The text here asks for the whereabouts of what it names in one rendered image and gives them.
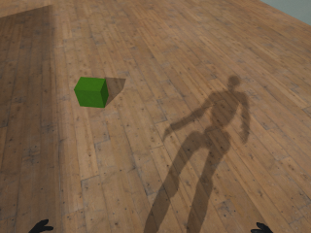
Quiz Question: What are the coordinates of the left robot hand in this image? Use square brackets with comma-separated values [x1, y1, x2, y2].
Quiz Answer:
[28, 219, 53, 233]

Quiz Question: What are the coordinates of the carton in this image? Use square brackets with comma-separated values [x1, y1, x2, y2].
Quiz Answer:
[74, 77, 109, 109]

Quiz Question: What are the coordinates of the right robot hand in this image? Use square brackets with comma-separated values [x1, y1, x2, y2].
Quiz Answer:
[251, 222, 273, 233]

